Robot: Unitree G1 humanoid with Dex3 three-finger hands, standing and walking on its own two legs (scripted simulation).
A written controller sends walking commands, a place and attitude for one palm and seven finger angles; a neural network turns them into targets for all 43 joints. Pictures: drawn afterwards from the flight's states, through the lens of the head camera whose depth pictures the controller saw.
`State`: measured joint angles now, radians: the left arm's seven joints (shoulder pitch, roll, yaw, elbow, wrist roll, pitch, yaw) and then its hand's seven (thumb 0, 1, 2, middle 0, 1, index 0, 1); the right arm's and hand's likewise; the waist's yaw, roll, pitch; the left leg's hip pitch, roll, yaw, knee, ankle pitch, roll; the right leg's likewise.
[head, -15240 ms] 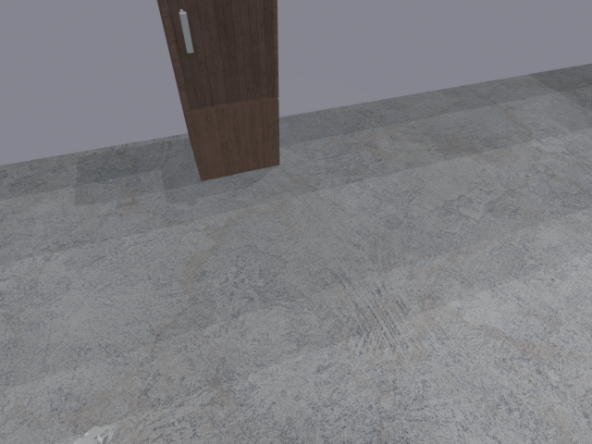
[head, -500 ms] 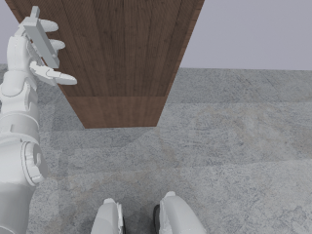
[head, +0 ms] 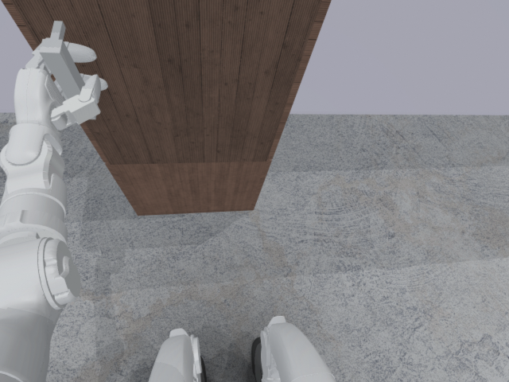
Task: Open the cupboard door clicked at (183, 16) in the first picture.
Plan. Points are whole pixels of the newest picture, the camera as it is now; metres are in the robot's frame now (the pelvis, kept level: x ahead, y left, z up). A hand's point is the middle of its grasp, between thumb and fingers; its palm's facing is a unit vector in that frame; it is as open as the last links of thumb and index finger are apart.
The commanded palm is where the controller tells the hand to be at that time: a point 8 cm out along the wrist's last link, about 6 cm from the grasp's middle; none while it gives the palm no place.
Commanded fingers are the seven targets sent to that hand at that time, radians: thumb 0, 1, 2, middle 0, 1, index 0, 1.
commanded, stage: close the thumb around the handle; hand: left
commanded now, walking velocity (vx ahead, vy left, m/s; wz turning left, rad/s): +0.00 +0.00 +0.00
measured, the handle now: (74, 73) +0.57 +0.22 +0.06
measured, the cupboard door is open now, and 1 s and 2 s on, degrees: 0 35 44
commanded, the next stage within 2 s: pull the door open along its arc in 0.10 s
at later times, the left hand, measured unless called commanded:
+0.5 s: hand (91, 112) +0.50 +0.19 +0.06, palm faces +0.00 -1.00 -0.01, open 5.6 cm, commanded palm +0.45 +0.23 +0.06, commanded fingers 0.00 0.90 0.90 -0.40 -1.35 -0.40 -1.35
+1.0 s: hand (155, 225) +0.33 +0.10 +0.07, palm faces +0.33 -0.94 +0.06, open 6.3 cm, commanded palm +0.25 +0.17 +0.06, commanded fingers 0.00 0.90 0.90 -0.40 -1.35 -0.40 -1.35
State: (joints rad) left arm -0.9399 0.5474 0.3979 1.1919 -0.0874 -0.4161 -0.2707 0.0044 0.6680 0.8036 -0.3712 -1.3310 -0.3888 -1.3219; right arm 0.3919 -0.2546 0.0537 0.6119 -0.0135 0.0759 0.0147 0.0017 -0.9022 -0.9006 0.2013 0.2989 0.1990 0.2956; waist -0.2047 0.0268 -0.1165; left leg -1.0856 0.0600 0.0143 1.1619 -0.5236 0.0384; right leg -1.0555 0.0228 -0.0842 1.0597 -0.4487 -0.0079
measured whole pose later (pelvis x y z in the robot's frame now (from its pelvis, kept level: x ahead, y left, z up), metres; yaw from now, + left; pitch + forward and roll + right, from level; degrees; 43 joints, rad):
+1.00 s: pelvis +0.03 -0.02 +0.02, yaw +1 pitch +17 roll +0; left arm 0.10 -0.03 -0.05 0.16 -0.02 -0.38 0.33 0.03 0.67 0.70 -0.34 -1.33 -0.35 -1.32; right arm 0.19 -0.17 0.01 0.48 -0.04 0.05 0.08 0.01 -0.90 -0.90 0.20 0.30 0.20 0.30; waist -0.02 0.00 -0.17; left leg -0.80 0.04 0.05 1.03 -0.53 0.01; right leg -0.82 0.01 -0.05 1.02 -0.50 -0.03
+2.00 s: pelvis +0.00 -0.04 +0.02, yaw +4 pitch +14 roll +0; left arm 0.12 -0.06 -0.18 0.20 0.07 -0.41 0.49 -0.01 -0.48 0.31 -0.24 -0.82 -0.26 -0.81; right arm 0.20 -0.18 0.00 0.55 -0.06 -0.03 0.02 0.01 -0.90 -0.90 0.20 0.30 0.20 0.30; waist -0.01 0.02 -0.15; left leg -0.83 0.01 -0.01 1.07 -0.50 -0.01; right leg -0.83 -0.01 -0.10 1.07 -0.49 -0.05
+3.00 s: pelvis +0.01 -0.01 +0.00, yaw +3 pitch +16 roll -2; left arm 0.48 0.13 -0.14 -0.20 -0.07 -0.37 -0.06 -0.01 -0.50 0.30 -0.14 -0.30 -0.15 -0.29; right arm 0.24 -0.20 0.02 0.39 0.00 -0.04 0.00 0.01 -0.90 -0.90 0.20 0.30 0.20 0.30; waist 0.00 0.03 -0.16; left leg -0.89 0.01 0.00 1.17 -0.57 0.02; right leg -0.87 -0.02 -0.08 1.13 -0.54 -0.02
